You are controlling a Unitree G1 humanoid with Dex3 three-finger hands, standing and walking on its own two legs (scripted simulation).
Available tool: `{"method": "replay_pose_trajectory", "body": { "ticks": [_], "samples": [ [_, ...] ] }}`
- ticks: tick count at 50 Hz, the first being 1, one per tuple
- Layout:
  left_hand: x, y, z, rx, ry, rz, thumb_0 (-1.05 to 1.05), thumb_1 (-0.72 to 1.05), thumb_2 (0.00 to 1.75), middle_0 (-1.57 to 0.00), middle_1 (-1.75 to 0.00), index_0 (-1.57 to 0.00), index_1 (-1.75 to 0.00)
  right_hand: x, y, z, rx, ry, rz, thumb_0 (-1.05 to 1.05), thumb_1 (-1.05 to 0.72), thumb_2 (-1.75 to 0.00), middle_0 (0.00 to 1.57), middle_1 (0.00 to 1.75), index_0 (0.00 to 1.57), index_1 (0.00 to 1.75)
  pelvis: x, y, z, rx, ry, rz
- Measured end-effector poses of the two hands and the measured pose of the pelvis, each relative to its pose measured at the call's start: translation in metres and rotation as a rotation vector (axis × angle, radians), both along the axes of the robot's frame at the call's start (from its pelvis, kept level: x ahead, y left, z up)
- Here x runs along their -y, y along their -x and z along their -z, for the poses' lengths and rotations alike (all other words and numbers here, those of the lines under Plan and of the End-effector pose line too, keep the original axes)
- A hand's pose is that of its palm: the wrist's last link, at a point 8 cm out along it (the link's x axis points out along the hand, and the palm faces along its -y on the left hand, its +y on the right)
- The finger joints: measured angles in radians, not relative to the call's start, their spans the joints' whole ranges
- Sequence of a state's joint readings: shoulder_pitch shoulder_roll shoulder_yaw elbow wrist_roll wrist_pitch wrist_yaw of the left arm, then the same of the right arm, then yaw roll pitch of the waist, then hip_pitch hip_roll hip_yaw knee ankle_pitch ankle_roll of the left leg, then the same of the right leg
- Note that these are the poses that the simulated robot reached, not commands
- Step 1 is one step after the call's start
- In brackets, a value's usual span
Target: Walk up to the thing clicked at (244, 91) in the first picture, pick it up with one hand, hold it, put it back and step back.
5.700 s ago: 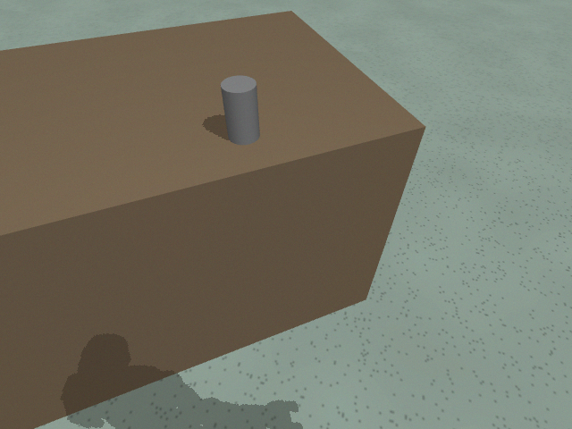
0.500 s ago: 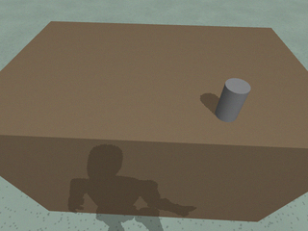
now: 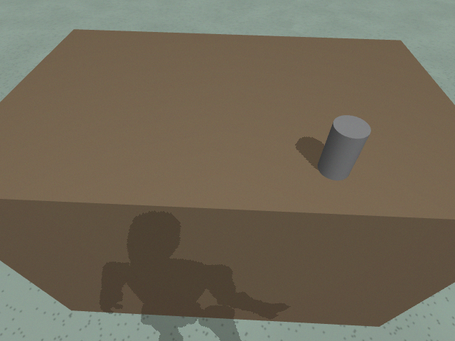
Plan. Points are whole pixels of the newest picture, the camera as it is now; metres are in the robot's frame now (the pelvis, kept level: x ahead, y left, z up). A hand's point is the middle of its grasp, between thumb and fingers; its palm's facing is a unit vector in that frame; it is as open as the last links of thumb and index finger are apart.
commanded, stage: stand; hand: right
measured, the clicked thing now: (341, 149) +0.48 -0.21 +0.08
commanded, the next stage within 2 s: rise first in 0.24 s
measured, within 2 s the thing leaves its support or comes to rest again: neither
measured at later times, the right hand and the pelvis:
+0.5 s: hand out of the picture +0.14 -0.24 -0.14, palm faces +0.14 +0.94 -0.31, open 9.0 cm; pelvis -0.01 +0.00 -0.01, yaw +0 degrees
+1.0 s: hand (401, 306) +0.19 -0.25 +0.01, palm faces +0.30 +0.89 -0.34, open 17.0 cm; pelvis +0.01 +0.00 -0.01, yaw -1 degrees
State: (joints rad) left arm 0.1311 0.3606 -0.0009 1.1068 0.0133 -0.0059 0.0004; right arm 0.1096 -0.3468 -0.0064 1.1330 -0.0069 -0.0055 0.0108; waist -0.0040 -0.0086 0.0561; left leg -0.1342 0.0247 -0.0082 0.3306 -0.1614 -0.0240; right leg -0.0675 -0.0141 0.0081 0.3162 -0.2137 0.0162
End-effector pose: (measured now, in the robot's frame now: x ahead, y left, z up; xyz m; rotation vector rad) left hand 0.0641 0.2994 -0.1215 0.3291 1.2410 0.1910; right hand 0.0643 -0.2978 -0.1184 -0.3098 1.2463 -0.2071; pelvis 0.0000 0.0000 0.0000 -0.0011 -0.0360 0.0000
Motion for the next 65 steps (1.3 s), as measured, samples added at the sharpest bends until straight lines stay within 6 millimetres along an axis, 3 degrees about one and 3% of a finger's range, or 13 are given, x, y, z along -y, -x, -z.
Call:
{"method": "replay_pose_trajectory", "body": {
  "ticks": [18,26,30,35,41,47,52,59,65],
  "samples": [
    [-0.002,-0.006,-0.001,0.015,-0.001,0.000,0.00,0.90,0.90,-0.20,-0.30,-0.20,-0.30,-0.002,-0.006,0.000,0.020,0.001,-0.002,0.00,-0.91,-0.90,0.20,0.29,0.20,0.30,-0.002,-0.003,0.000,0.006,-0.001,0.004],
    [0.014,-0.065,-0.013,0.309,0.029,-0.056,0.00,0.67,0.66,-0.09,-0.15,-0.09,-0.16,-0.014,-0.065,-0.013,0.326,-0.009,0.072,0.01,-0.67,-0.66,0.12,0.15,0.12,0.15,-0.004,0.013,0.007,-0.046,0.001,0.007],
    [0.018,-0.085,-0.020,0.383,0.033,-0.059,0.00,0.48,0.46,-0.07,-0.10,-0.07,-0.11,-0.010,-0.084,-0.033,0.455,0.012,0.076,0.01,-0.46,-0.46,0.09,0.09,0.09,0.10,-0.004,0.011,0.008,-0.070,0.000,0.005],
    [0.027,-0.088,-0.022,0.416,0.055,-0.057,0.00,0.23,0.27,-0.05,-0.07,-0.06,-0.07,-0.003,-0.084,-0.058,0.540,0.051,0.070,0.00,-0.20,-0.28,0.07,0.06,0.07,0.07,-0.003,0.003,0.007,-0.067,-0.005,0.010],
    [0.049,-0.089,-0.028,0.474,0.096,-0.021,0.00,-0.07,0.14,-0.05,-0.06,-0.06,-0.06,-0.007,-0.082,-0.087,0.650,0.078,0.044,0.00,0.10,-0.16,0.06,0.05,0.06,0.06,-0.002,-0.003,0.006,-0.044,-0.005,0.014],
    [0.055,-0.102,-0.037,0.543,0.101,0.013,-0.01,-0.33,0.08,-0.06,-0.06,-0.06,-0.06,-0.008,-0.092,-0.134,0.845,0.123,0.002,0.00,0.34,-0.09,0.05,0.05,0.05,0.05,-0.001,-0.005,0.006,-0.017,-0.004,0.018],
    [0.058,-0.103,-0.036,0.546,0.122,0.012,-0.01,-0.44,0.05,-0.06,-0.05,-0.06,-0.06,-0.008,-0.092,-0.165,0.961,0.154,-0.044,-0.01,0.48,-0.06,0.04,0.05,0.05,0.06,0.000,-0.008,0.007,-0.011,-0.004,0.022],
    [0.043,-0.092,-0.032,0.521,0.096,-0.027,-0.01,-0.52,0.03,-0.06,-0.05,-0.06,-0.06,-0.006,-0.084,-0.189,1.023,0.191,-0.079,-0.01,0.57,-0.04,0.04,0.05,0.05,0.06,0.001,-0.007,0.007,0.005,-0.002,0.024],
    [0.036,-0.095,-0.040,0.551,0.067,-0.004,-0.01,-0.55,0.04,-0.06,-0.05,-0.05,-0.06,-0.015,-0.085,-0.213,1.133,0.210,-0.134,-0.01,0.59,-0.03,0.04,0.05,0.05,0.06,-0.001,-0.004,0.007,0.015,-0.002,0.025]
  ]
}}
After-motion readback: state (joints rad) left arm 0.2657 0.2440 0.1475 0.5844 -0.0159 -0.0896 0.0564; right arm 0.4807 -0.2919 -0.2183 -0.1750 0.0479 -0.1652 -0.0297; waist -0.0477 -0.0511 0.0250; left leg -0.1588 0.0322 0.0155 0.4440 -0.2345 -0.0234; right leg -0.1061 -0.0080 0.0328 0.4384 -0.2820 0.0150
